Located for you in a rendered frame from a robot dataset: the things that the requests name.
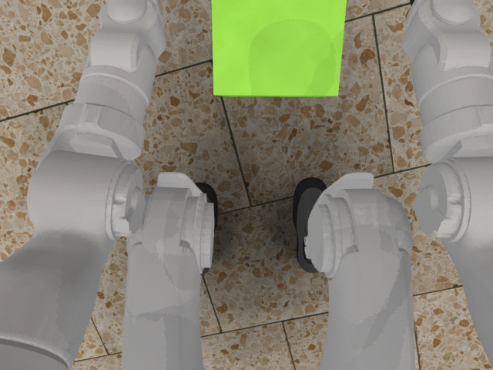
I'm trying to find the robot right forearm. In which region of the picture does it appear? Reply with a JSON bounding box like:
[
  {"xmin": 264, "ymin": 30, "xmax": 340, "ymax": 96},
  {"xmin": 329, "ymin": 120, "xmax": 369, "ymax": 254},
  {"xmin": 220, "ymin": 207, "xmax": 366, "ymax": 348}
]
[{"xmin": 401, "ymin": 0, "xmax": 493, "ymax": 163}]

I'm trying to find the right robot thigh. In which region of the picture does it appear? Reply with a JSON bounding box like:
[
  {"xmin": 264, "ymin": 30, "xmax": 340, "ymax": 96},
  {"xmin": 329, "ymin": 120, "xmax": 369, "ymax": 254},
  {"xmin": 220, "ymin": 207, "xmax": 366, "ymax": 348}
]
[{"xmin": 310, "ymin": 188, "xmax": 415, "ymax": 370}]

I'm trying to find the right robot upper arm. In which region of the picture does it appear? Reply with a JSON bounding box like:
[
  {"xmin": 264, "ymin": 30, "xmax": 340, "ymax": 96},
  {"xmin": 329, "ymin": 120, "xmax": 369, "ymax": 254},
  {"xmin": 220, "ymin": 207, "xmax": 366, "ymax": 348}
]
[{"xmin": 414, "ymin": 156, "xmax": 493, "ymax": 368}]

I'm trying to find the left robot upper arm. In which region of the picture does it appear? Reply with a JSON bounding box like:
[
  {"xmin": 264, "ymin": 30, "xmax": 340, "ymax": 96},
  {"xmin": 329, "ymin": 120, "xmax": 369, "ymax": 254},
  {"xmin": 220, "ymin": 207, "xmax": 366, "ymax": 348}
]
[{"xmin": 0, "ymin": 150, "xmax": 145, "ymax": 370}]

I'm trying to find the carton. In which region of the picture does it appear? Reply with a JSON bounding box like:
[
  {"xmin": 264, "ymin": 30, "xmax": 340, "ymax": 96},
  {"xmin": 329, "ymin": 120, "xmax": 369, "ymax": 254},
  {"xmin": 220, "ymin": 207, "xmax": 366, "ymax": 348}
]
[{"xmin": 212, "ymin": 0, "xmax": 347, "ymax": 97}]

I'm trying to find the robot left forearm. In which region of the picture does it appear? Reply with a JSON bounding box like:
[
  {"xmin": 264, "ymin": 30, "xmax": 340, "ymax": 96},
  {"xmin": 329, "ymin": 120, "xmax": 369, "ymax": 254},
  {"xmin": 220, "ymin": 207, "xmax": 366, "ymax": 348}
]
[{"xmin": 27, "ymin": 0, "xmax": 166, "ymax": 222}]

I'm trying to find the right robot shin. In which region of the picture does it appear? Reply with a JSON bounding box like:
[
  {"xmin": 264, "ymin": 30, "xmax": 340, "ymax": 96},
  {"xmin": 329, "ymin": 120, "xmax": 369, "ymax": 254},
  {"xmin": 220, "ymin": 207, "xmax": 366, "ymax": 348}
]
[{"xmin": 304, "ymin": 173, "xmax": 413, "ymax": 269}]

